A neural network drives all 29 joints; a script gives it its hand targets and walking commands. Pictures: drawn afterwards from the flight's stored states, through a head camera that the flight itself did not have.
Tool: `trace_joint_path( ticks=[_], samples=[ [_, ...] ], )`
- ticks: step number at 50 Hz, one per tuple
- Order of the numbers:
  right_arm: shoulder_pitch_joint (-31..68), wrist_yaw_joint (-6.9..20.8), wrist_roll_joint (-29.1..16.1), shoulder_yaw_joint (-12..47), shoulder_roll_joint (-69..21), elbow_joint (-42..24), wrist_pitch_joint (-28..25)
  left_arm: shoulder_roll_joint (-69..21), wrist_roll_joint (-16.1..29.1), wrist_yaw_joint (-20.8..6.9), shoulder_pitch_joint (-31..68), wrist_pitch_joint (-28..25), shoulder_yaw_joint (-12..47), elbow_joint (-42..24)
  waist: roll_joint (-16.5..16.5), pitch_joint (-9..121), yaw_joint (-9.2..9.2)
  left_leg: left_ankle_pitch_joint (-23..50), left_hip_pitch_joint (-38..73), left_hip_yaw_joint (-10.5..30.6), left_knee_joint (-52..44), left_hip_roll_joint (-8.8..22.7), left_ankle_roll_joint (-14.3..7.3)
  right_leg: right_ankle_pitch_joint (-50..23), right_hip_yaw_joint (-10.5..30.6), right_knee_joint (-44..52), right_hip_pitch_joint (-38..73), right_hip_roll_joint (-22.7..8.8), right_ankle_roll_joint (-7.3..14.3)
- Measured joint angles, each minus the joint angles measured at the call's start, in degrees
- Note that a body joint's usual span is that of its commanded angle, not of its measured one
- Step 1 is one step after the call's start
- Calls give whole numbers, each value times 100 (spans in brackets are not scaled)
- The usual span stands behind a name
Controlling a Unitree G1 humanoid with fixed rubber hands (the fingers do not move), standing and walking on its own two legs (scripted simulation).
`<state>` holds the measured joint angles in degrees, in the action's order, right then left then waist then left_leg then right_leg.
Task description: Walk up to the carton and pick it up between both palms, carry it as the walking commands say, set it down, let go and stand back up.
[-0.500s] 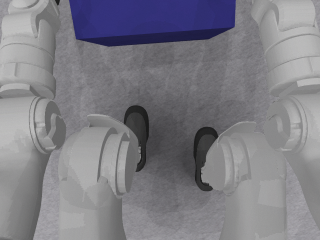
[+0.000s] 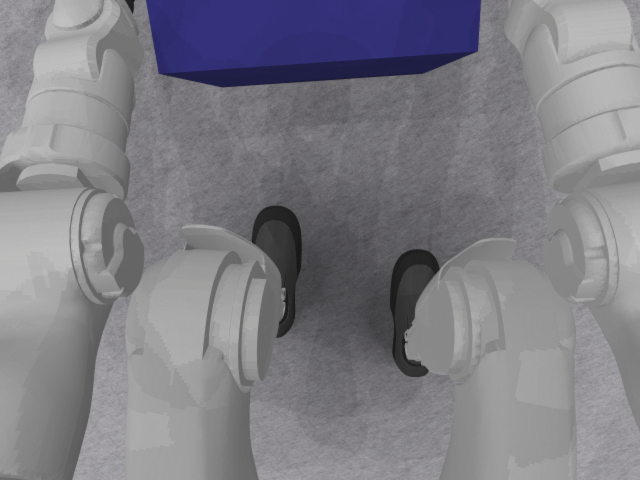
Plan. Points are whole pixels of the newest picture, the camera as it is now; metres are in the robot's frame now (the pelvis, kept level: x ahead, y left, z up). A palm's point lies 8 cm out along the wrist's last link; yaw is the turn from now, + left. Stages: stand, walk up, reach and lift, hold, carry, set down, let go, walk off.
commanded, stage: set down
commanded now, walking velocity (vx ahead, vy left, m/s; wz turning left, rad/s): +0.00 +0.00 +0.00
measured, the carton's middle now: out of the picture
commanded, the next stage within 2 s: let go in 1.82 s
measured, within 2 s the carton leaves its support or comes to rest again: neither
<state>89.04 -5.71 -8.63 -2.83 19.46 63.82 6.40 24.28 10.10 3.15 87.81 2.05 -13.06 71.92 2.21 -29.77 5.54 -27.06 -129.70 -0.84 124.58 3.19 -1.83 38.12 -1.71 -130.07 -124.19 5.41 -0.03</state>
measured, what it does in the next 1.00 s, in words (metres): rises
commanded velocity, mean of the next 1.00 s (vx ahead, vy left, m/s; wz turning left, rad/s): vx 0.00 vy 0.00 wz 0.00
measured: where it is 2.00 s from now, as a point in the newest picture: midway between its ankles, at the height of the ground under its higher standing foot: (344, 313)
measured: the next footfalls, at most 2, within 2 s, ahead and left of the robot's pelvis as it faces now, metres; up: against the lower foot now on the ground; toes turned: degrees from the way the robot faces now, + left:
none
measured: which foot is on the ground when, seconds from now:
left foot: down 0.00-1.00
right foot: down 0.00-1.00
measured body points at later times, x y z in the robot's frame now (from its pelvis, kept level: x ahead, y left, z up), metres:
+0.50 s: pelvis +0.00 +0.01 +0.00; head +0.38 +0.04 +0.22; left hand +0.52 +0.30 -0.19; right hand +0.59 -0.12 -0.18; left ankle +0.14 +0.12 -0.33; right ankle +0.10 -0.11 -0.33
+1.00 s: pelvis -0.01 +0.00 +0.09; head +0.36 +0.06 +0.33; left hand +0.53 +0.31 -0.05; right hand +0.60 -0.12 -0.05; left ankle +0.14 +0.12 -0.33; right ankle +0.10 -0.11 -0.33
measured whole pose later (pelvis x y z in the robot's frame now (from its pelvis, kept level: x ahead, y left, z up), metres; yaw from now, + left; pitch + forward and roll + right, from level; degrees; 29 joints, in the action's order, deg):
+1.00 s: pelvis -0.01 +0.00 +0.09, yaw +1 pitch +29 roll -3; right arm 83.9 -5.7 -10.7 -6.7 25.1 47.7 17.2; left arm 28.1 11.5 3.4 80.7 14.9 -13.2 47.7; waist 1.3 -29.9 5.3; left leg -25.8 -113.1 0.6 109.7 0.6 -1.6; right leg 36.6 -2.3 -113.8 -106.6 3.6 0.2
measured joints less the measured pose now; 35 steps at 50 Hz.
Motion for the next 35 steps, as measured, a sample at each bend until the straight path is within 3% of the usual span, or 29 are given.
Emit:
trace_joint_path(
  ticks=[8, 19, 28, 35],
  samples=[
    [-40, -125, -211, 244, 106, 52, -19, 84, 199, 137, -118, -116, -19, 6, -105, -8, -2, 67, -46, -70, -11, -4, -58, -37, 66, -17, -46, -15, -50],
    [-60, 20, -387, 351, 512, 39, 103, 280, 271, 47, -202, -32, -44, -50, -107, -8, -52, 126, -98, -170, 15, 21, -158, -75, 158, -71, -105, -11, -128],
    [-314, -12, -555, 396, 643, -721, 281, 293, 226, 66, -421, 235, 14, -929, -31, -27, -52, 88, 123, -107, -129, -82, -109, 13, 98, 86, 177, -100, -83],
    [-463, -75, -363, -10, 546, -1050, 524, 314, 157, 78, -677, 591, 93, -1574, 10, -16, 13, 19, 679, 15, -458, -213, -8, 98, -7, 460, 795, -194, 15]
  ],
)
